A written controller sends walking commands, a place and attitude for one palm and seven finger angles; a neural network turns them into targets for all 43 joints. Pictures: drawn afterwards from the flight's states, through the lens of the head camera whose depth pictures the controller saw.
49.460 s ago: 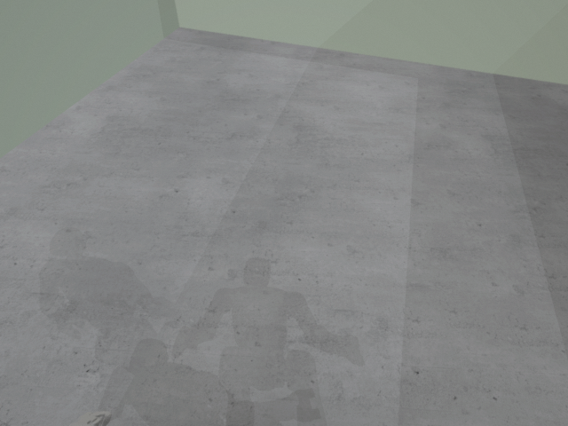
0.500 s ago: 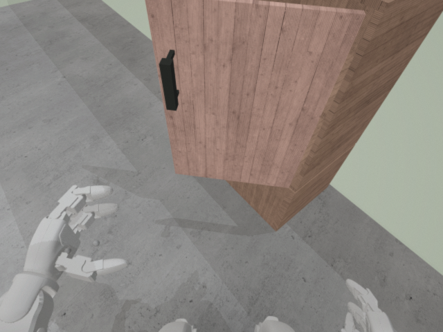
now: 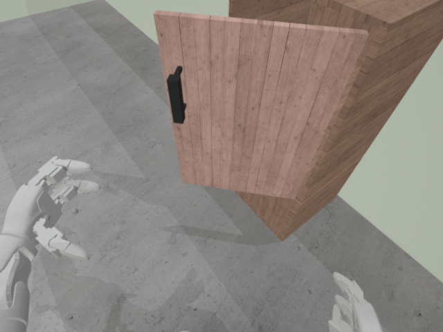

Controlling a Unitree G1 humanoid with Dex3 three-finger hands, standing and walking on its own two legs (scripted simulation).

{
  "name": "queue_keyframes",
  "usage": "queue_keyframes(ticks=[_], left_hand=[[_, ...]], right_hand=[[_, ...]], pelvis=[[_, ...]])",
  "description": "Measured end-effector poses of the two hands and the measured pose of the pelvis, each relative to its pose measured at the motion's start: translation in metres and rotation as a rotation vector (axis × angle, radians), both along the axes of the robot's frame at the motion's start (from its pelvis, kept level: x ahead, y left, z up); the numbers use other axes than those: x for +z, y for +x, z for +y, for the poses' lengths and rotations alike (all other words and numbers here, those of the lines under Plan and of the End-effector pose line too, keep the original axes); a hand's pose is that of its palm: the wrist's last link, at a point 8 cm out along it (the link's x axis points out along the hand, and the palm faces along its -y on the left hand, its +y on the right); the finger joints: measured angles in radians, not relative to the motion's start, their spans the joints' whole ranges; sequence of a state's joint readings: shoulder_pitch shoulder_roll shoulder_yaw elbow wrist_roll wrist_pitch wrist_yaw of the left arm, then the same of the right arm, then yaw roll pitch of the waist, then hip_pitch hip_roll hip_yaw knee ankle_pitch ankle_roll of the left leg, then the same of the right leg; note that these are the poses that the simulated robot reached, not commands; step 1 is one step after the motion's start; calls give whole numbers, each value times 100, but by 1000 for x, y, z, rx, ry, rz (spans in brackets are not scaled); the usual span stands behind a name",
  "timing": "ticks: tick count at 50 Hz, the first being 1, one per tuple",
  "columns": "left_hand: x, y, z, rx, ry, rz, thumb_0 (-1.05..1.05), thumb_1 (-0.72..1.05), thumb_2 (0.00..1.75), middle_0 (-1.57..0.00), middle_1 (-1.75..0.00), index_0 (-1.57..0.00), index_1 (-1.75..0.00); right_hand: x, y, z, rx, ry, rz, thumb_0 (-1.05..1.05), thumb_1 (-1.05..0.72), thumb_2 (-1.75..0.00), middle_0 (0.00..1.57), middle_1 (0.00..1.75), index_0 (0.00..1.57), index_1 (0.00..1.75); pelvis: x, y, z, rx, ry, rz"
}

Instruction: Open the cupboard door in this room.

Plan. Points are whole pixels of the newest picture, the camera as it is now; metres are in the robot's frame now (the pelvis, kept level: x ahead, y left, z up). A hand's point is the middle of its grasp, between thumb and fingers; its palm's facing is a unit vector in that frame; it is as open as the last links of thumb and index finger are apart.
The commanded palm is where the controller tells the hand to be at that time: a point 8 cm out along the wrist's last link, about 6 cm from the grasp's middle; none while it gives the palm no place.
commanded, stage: raise the hand with hooked fingers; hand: left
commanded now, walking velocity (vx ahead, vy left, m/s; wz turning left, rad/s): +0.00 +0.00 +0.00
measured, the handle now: (179, 95) +0.61 +0.15 +0.07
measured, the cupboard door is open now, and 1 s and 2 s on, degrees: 43 43 43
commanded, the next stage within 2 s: move the hooked fingers beside the handle in 0.58 s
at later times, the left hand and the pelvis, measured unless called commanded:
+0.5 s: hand (81, 199) +0.30 +0.26 +0.09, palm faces -0.05 -1.00 -0.05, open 14.0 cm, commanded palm +0.27 +0.31 +0.09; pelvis +0.00 -0.01 +0.01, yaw -1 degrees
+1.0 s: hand (97, 178) +0.34 +0.24 +0.09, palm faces -0.10 -0.99 -0.03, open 14.0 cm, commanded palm +0.32 +0.30 +0.09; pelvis -0.01 -0.01 +0.00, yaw +0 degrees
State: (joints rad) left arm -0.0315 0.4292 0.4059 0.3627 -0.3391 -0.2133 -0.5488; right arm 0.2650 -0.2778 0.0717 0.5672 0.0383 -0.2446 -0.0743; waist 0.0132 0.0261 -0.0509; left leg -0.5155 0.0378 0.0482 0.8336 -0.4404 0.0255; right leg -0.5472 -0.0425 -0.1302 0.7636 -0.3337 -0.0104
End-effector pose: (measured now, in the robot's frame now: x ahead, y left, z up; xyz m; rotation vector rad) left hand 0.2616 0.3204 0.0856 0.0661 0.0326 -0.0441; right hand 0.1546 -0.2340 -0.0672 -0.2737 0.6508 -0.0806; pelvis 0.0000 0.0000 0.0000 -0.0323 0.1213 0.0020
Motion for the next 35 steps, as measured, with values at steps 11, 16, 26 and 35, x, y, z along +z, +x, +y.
queue_keyframes(ticks=[11, 16, 26, 35], left_hand=[[10, 21, 2, -17, -14, 4, -1, -50, 30, -30, -120, -30, -120], [4, 21, -6, -27, -12, 14, -1, -50, 30, -30, -120, -30, -120], [8, 16, -8, -4, -12, -18, -1, -50, 30, -30, -120, -30, -120], [8, 12, -6, -8, -23, -7, -1, -50, 30, -30, -120, -30, -120]], right_hand=[[0, -22, -25, -61, -30, 61, 1, -90, -90, 21, 30, 20, 30], [2, -25, -31, -72, -36, 61, 1, -90, -90, 21, 30, 20, 30], [3, -18, -28, -64, -22, 40, 1, -90, -90, 21, 30, 20, 30], [3, -13, -23, -47, -9, 22, 1, -90, -90, 21, 30, 20, 30]], pelvis=[[5, 3, -5, -12, 10, 4], [5, 3, -6, -18, 13, 7], [6, 3, -10, -15, 13, -3], [5, -1, -10, -12, 15, -7]])
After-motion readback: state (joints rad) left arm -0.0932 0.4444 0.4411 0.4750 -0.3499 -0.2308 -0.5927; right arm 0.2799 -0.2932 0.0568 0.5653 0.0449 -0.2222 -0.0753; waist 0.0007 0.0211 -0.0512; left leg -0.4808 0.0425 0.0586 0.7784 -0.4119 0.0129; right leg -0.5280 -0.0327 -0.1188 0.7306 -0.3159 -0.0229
